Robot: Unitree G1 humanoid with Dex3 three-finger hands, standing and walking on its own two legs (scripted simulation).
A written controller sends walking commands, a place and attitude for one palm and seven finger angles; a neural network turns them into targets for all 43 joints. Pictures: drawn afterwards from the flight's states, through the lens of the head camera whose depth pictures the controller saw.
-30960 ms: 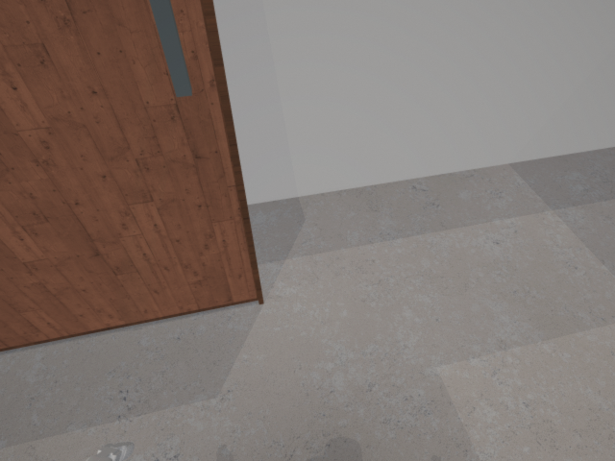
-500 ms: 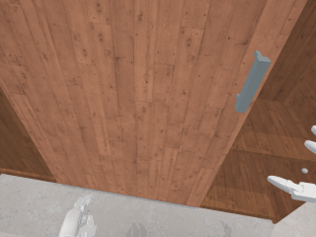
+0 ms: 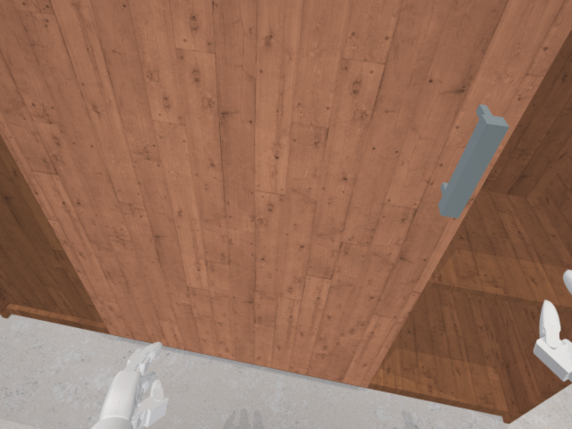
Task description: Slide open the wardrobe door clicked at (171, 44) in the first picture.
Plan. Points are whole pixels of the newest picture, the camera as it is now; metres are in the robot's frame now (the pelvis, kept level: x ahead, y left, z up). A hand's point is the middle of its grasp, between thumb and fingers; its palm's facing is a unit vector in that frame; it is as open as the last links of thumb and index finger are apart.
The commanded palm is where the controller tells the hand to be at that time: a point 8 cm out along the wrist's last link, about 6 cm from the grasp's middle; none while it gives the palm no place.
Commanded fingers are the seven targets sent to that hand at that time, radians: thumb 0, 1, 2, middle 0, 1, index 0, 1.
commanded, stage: draw the hand back to the body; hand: right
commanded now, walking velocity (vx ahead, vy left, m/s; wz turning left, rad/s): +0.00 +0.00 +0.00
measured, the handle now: (465, 161) +0.44 -0.26 +0.20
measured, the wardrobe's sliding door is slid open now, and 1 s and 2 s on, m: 0.47 0.47 0.47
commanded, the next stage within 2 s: step back with the hand held close in 0.30 s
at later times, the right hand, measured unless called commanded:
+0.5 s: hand (539, 323) +0.19 -0.26 +0.16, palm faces +0.48 +0.79 -0.38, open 7.5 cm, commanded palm +0.14 -0.29 +0.17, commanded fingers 0.00 -0.90 -0.90 0.20 0.30 0.20 0.30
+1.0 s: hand out of the picture +0.14 -0.31 +0.16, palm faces +0.45 +0.78 -0.43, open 7.4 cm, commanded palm +0.08 -0.34 +0.17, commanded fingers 0.00 -0.90 -0.90 0.20 0.30 0.20 0.30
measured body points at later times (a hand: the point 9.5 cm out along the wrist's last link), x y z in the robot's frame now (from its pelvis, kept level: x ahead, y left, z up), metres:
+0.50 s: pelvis +0.00 +0.01 +0.00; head -0.02 +0.04 +0.45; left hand +0.19 +0.23 -0.09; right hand +0.16 -0.30 +0.18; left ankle -0.07 +0.10 -0.74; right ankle +0.07 -0.13 -0.74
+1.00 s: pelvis -0.05 -0.04 -0.01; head -0.05 -0.04 +0.44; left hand +0.13 +0.19 -0.09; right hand +0.11 -0.35 +0.18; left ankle -0.07 +0.09 -0.74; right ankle +0.07 -0.13 -0.74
